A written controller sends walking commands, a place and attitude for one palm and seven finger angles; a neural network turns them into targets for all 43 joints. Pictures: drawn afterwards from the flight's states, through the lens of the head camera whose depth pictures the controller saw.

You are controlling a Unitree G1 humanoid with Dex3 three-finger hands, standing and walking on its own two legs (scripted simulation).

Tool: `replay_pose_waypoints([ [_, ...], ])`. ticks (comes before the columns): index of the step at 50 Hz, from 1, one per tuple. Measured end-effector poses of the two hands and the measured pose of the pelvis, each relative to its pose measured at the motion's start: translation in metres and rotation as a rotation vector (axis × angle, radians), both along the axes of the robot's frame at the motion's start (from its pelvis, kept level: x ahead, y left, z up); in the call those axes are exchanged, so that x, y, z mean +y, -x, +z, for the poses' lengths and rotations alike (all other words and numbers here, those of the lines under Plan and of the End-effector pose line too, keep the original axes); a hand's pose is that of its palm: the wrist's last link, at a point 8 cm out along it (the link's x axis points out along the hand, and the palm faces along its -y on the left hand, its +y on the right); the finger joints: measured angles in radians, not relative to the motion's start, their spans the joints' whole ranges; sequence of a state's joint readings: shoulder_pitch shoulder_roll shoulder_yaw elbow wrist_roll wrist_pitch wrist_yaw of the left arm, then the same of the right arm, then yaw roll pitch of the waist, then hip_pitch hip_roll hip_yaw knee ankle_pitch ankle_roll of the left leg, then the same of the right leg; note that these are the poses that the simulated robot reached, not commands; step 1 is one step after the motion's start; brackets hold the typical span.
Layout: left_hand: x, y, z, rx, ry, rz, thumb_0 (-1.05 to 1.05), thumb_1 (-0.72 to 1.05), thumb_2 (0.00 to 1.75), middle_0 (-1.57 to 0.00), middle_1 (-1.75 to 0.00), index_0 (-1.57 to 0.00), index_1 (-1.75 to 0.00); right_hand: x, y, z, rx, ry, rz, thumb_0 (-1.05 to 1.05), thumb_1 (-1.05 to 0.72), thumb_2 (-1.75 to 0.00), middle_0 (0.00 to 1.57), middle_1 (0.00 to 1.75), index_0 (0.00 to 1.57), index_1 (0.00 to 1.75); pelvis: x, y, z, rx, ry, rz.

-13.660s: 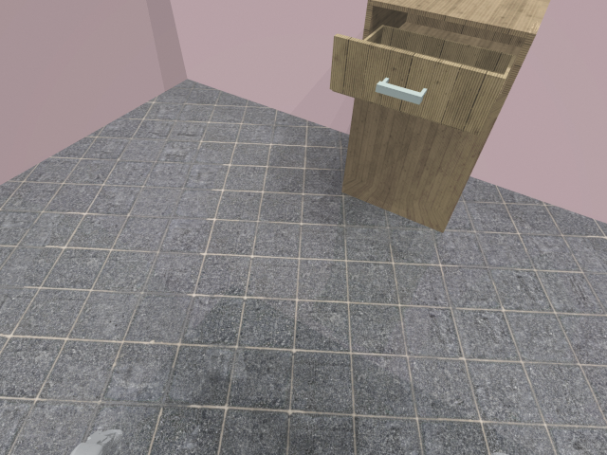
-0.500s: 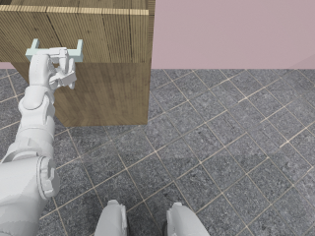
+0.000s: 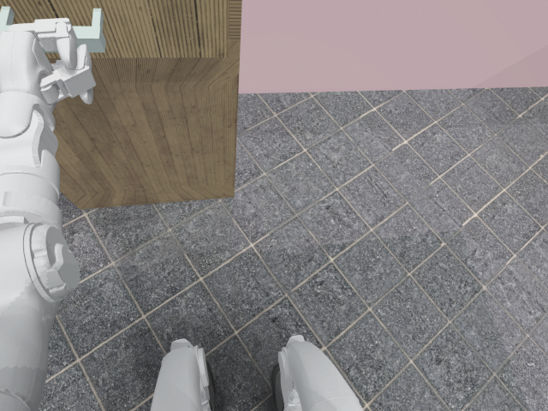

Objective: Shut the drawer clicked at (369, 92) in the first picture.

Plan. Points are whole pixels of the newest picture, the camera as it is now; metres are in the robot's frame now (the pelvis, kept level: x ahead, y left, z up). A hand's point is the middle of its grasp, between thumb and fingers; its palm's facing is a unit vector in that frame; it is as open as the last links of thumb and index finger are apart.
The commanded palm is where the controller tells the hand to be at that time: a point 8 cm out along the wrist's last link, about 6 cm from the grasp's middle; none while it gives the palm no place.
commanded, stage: push the drawer shut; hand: left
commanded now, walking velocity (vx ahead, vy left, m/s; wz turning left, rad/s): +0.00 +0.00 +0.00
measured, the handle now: (51, 27) +0.63 +0.23 +0.09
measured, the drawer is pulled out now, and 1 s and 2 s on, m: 0.05 0.00 0.00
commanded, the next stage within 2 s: pull the fist back off the drawer in 0.74 s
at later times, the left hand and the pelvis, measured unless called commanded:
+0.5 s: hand (87, 41) +0.60 +0.18 +0.09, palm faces +0.01 -1.00 -0.05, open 3.5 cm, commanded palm +0.61 +0.20 +0.09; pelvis +0.00 +0.00 -0.01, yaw -1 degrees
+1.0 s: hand (81, 39) +0.61 +0.19 +0.09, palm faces -0.01 -1.00 -0.05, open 3.5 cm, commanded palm +0.63 +0.19 +0.09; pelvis -0.02 +0.01 -0.02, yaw -1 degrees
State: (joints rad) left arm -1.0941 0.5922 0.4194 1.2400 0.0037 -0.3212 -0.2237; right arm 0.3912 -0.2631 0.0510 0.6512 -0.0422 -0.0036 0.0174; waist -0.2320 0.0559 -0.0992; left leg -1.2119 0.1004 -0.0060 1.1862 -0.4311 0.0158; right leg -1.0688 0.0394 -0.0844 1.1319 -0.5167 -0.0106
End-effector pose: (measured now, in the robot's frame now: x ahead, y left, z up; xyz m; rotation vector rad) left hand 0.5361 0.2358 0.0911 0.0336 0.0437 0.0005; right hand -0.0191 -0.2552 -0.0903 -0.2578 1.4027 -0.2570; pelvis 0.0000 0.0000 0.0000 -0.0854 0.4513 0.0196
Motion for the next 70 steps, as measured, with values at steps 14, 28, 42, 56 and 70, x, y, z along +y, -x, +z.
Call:
replay_pose_waypoints([
  [14, -0.002, -0.027, 0.002, 0.012, 0.003, 0.012, 0.10, 0.76, 0.87, -1.39, -1.60, -1.40, -1.60, 0.012, 0.024, 0.003, 0.085, -0.008, -0.029, 0.00, -0.91, -0.90, 0.20, 0.30, 0.20, 0.30, 0.004, -0.002, -0.003, 0.033, 0.013, 0.000],
  [28, 0.002, -0.048, 0.002, 0.017, -0.016, 0.005, 0.08, 0.70, 0.89, -1.39, -1.60, -1.40, -1.60, 0.016, 0.045, 0.003, 0.162, 0.001, -0.043, 0.00, -0.91, -0.90, 0.20, 0.30, 0.20, 0.30, 0.003, 0.001, -0.012, 0.072, 0.026, 0.003],
  [42, 0.007, -0.051, 0.004, 0.016, -0.024, -0.006, 0.10, 0.64, 0.89, -1.39, -1.60, -1.40, -1.60, 0.016, 0.055, 0.002, 0.139, 0.044, -0.037, 0.00, -0.91, -0.90, 0.20, 0.30, 0.20, 0.30, 0.004, 0.012, -0.020, 0.089, 0.043, 0.005],
  [56, 0.007, -0.050, 0.004, 0.019, -0.017, -0.002, 0.10, 0.65, 0.88, -1.39, -1.60, -1.40, -1.60, 0.029, 0.065, 0.002, 0.132, 0.034, -0.038, 0.00, -0.90, -0.90, 0.20, 0.30, 0.20, 0.30, 0.012, 0.018, -0.022, 0.089, 0.048, 0.004],
  [70, 0.008, -0.039, 0.011, -0.022, -0.006, 0.030, 0.06, 0.79, 0.87, -1.39, -1.60, -1.40, -1.60, 0.037, 0.053, 0.009, 0.128, -0.027, -0.064, 0.00, -0.90, -0.90, 0.20, 0.30, 0.20, 0.30, 0.015, 0.006, -0.007, 0.064, 0.032, -0.008],
])
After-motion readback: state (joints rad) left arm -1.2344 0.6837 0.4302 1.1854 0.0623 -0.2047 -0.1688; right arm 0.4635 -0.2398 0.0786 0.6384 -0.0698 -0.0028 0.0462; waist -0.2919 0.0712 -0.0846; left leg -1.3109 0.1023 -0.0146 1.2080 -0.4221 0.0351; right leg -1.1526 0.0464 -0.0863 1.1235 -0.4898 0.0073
